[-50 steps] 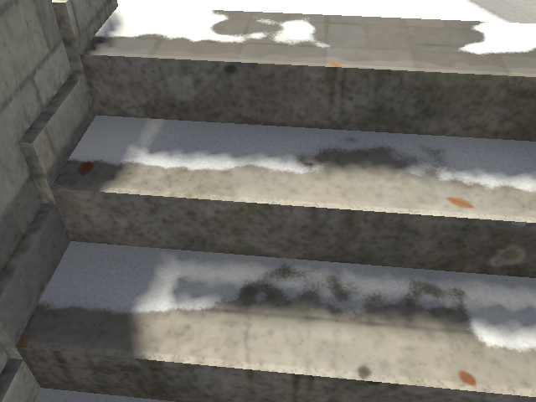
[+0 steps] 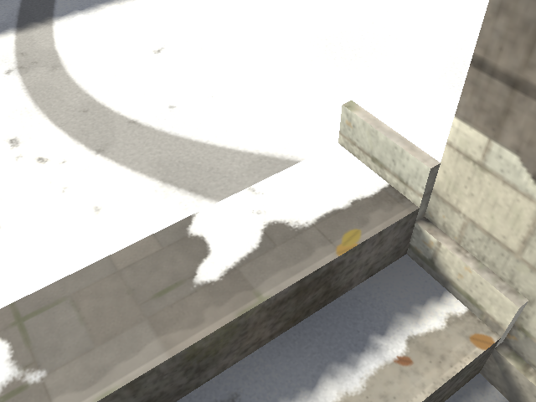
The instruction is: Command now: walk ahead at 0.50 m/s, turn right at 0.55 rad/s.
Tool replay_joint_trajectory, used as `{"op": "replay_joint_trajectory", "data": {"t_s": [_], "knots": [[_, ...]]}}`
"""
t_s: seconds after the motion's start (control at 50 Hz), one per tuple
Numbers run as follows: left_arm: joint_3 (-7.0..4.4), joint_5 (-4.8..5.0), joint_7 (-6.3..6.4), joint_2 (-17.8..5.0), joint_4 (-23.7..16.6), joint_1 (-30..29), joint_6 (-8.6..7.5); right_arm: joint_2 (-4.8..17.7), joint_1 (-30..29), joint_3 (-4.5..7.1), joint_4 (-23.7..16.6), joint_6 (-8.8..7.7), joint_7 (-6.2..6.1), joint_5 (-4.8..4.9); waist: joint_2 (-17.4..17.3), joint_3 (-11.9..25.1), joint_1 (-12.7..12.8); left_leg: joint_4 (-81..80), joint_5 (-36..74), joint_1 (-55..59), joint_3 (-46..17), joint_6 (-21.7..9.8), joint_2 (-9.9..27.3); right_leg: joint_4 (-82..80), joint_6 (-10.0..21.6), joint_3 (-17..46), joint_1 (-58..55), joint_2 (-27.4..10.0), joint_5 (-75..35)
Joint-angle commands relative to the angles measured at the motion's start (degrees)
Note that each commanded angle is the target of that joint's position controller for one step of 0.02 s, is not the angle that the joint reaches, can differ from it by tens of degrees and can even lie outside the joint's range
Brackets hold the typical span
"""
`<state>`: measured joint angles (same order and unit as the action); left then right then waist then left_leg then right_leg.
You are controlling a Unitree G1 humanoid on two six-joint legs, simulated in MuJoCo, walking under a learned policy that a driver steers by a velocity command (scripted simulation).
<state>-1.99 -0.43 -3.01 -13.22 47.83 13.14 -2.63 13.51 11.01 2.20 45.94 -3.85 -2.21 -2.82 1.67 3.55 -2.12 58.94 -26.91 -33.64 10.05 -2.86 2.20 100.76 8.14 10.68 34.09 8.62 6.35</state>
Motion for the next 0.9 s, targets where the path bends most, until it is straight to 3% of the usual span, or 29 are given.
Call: {"op": "replay_joint_trajectory", "data": {"t_s": [0.02,0.1,0.18,0.26,0.28,0.3,0.32,0.36,0.4,0.42,0.44,0.46,0.48,0.52,0.54,0.58,0.6,0.64,0.66,0.7,0.72,0.74,0.76,0.78,0.8,0.82,0.84,0.86,0.9], "knots": [[2.84,2.88,-1.0,6.91,-8.73,0.71,-0.02,-11.69,5.84,-3.97,6.12,0.06,1.2,-0.82,-1.54,-7.0,6.42,-34.01,7.36,5.43,-24.66,-5.7,13.85,19.81,0.45,2.53,19.54,-5.56,-0.89],[4.49,2.46,0.39,7.69,-11.74,-0.63,1.18,-6.84,6.62,-3.26,7.33,-0.31,2.98,0.21,-1.54,-9.55,6.98,-39.22,19.48,5.08,-7.74,-4.68,10.32,7.43,-2.01,-1.14,26.26,-7.3,-3.37],[3.85,0.55,1.91,4.85,-13.49,-8.84,2.17,-0.65,11.54,-2.69,5.01,-0.66,1.47,0.26,-3.39,-2.39,2.37,-42.94,21.15,15.57,-5.97,-6.84,11.42,-11.02,-6.82,-8.67,22.33,-11.49,-10.53],[3.93,1.2,0.77,5.13,-18.53,-25.12,1.38,3.31,20.82,-1.01,6.44,0.6,-0.6,1.89,-7.72,-4.72,-5.46,-49.97,29.82,31.93,-8.58,-7.28,15.43,-34.11,-7.25,-15.5,20.02,-16.26,-7.77],[4.39,0.13,0.71,5.91,-18.9,-25.53,1.22,3.96,20.7,-0.66,6.76,1.02,-0.95,1.5,-9.9,-5.04,-5.72,-50.51,37.49,34.96,-8.5,-7.44,15.85,-37.3,-6.65,-16.78,19.22,-15.43,-6.32],[4.49,1.06,0.43,6.31,-19.98,-27.21,0.88,5.62,23.13,0.58,7.54,1.88,-1.06,2.23,-11.45,-8.06,-6.53,-51.64,41.46,39.16,-8.62,-7.64,15.56,-44.65,-7.21,-19.58,19.47,-14.48,5.84],[3.12,-0.67,0.73,3.76,-19.73,-27.28,-0.03,6.53,21.92,1.15,7.4,3.25,-1.37,1.49,-5.52,-10.4,-6.54,-42.49,83.65,44.36,-4.76,-4.52,11.99,-46.92,-6.78,-24.68,19.67,-8.8,11.63],[1.94,0.19,0.5,1.25,-19.23,-18.77,-1.65,7.06,28.41,1.13,9.29,2.99,-1.19,3.34,-11.08,1.39,-2.39,-30.57,102.3,46.48,-7.21,-4.28,11.65,-66.37,-5.22,-25.58,-6.32,-3.28,5.95],[-2.04,1.26,2.47,-5.62,-10.93,0.85,0.22,8.49,16.1,1.31,7.03,0.88,-1.41,4.05,-17.39,5.68,8.36,-13.88,75.83,32.58,-7.79,-2.0,9.53,-87.17,-3.21,-14.19,-32.48,-11.34,-16.99],[-3.14,-0.97,4.69,-10.85,-4.91,11.34,2.84,5.07,4.39,0.56,1.23,-1.82,-0.48,2.79,-6.71,7.31,11.92,7.35,44.34,10.86,-6.88,0.78,3.53,-87.13,-0.55,-7.83,-49.18,-18.52,-56.22],[-2.82,-4.74,6.12,-13.08,-2.97,16.3,3.79,-5.64,8.48,-1.32,1.61,-4.25,1.23,0.71,11.71,15.0,10.21,45.74,-21.18,-23.38,-12.23,3.65,-6.93,-66.03,7.65,1.33,-75.36,-32.39,-114.38],[-3.41,-6.55,5.44,-14.74,-1.34,20.23,3.68,-3.21,13.9,0.04,3.93,-6.03,2.27,4.24,5.7,24.49,12.06,65.26,-20.4,-27.27,-24.14,2.83,-7.44,-70.92,14.6,1.86,-69.89,-42.19,-108.73],[-2.61,-5.8,3.84,-10.72,0.31,16.01,3.52,-2.18,10.53,0.84,2.31,-4.52,1.82,6.16,3.79,20.68,9.66,71.28,-18.98,-33.83,-20.81,2.91,-5.97,-74.12,13.05,-0.88,-66.11,-38.46,-82.39],[-0.08,-0.13,2.68,-0.55,2.45,3.72,2.8,-7.47,4.28,-0.89,-1.73,-0.44,0.02,5.14,2.01,6.83,2.11,78.2,-10.91,-42.01,-16.72,3.44,-2.82,-77.05,3.73,-7.75,-50.94,-31.19,-50.47],[0.69,0.31,2.67,1.09,3.73,2.24,2.37,-9.41,4.02,-2.15,-3.85,0.91,0.51,4.02,1.84,3.13,-0.96,79.64,-6.11,-40.65,-17.14,2.42,-3.02,-79.02,1.48,-9.22,-42.75,-29.54,-40.11],[0.9,-1.68,3.1,-1.39,1.26,-7.83,2.73,-11.42,3.53,-4.41,-8.54,2.03,0.73,3.8,3.54,-2.06,-6.61,64.7,0.53,-32.09,-16.2,2.17,-0.4,-84.91,-1.08,-16.86,-22.14,-26.94,-25.99],[1.35,-3.39,3.6,-2.5,-0.37,-10.45,2.88,-8.89,2.33,-4.34,-10.61,2.71,0.31,3.5,5.46,-2.9,-6.93,57.43,4.52,-25.81,-12.0,2.79,-1.04,-88.66,-1.06,-20.86,-14.55,-24.37,-23.1],[1.21,-5.6,4.51,-6.94,-1.65,-9.28,0.93,-3.2,-2.87,-3.65,-14.48,5.06,-0.33,1.76,0.05,-3.81,-4.59,45.96,5.66,-17.37,-6.96,3.1,-1.66,-93.02,-0.28,-21.56,-9.55,-27.2,-47.21],[0.41,-4.83,5.29,-11.61,-1.55,-11.37,0.91,-3.17,1.84,-3.76,-15.0,5.82,0.07,0.49,0.94,0.27,-8.53,39.38,3.08,-8.82,-3.85,1.72,-2.63,-91.73,-1.08,-26.41,-11.09,-25.55,-68.06],[-2.39,-0.53,6.93,-20.93,-3.25,-13.38,0.89,-2.16,10.71,-3.27,-13.88,8.0,0.04,0.32,9.0,6.39,-12.7,29.56,-4.92,-1.01,-3.08,-0.02,-4.58,-82.61,0.79,-27.33,-23.64,-28.24,-106.26],[-3.03,1.01,7.13,-22.05,-4.44,-13.26,1.11,0.89,11.92,-2.42,-14.24,8.81,-0.25,-0.13,9.41,9.6,-12.77,25.23,-7.3,0.72,-3.11,-0.67,-6.3,-77.66,2.78,-25.86,-30.37,-31.63,-117.23],[-2.4,1.22,6.96,-19.66,-5.33,-11.58,1.92,3.61,11.27,-1.21,-14.67,8.67,0.13,0.46,10.11,11.81,-10.55,16.29,-11.8,4.27,-2.8,-1.8,-8.75,-71.23,4.5,-24.27,-34.89,-31.39,-113.57],[-1.93,1.32,4.77,-17.69,-5.19,-7.25,1.56,5.93,13.31,0.56,-14.77,6.78,0.27,2.41,13.34,16.77,-11.21,3.3,-7.3,13.94,-6.97,-4.26,-9.85,-65.22,5.73,-24.85,-34.1,-27.71,-85.51],[-0.86,0.22,4.35,-11.66,-9.25,-12.16,1.9,10.69,11.66,2.62,-13.99,6.39,0.06,2.36,1.71,7.7,-9.43,-15.03,16.89,16.18,-21.23,-8.33,-7.59,-44.5,1.72,-21.16,-22.55,-20.66,-53.18],[-0.25,-2.37,2.79,-6.02,-12.32,-11.28,0.54,16.26,7.6,3.17,-15.78,5.75,-0.26,-0.51,-15.56,6.78,-2.57,-29.21,47.52,18.84,-55.83,-18.55,2.57,-11.62,-5.86,-12.67,-1.35,-4.17,10.66],[-0.68,-1.02,0.93,-4.71,-12.53,-7.45,-1.3,12.44,4.91,1.05,-18.1,4.06,0.78,-2.83,-5.68,12.44,-1.67,-34.85,39.2,16.68,-69.13,-23.73,12.59,17.39,-7.68,-1.05,6.66,-1.2,20.1],[-0.14,0.44,0.03,-2.27,-13.3,-6.73,-1.53,6.76,4.8,-0.49,-16.76,3.07,1.49,-0.07,-2.04,5.34,0.18,-33.92,22.18,9.76,-63.28,-20.38,10.67,23.5,-7.47,-0.18,13.57,-2.93,19.42],[1.12,-0.65,0.35,0.61,-14.27,-6.96,-1.33,5.78,4.39,-0.52,-13.86,3.16,2.29,2.72,-0.33,-5.66,2.95,-33.47,7.65,4.88,-53.12,-14.85,6.21,21.08,-7.2,-1.96,20.27,-3.95,17.21],[2.19,-0.69,1.37,1.54,-15.13,-4.77,-1.68,0.92,4.84,-1.22,-10.01,3.84,2.66,3.2,-2.21,-8.37,4.84,-32.41,3.35,5.24,-40.46,-9.03,1.36,17.92,-7.03,-5.19,22.56,-6.53,14.62]]}}
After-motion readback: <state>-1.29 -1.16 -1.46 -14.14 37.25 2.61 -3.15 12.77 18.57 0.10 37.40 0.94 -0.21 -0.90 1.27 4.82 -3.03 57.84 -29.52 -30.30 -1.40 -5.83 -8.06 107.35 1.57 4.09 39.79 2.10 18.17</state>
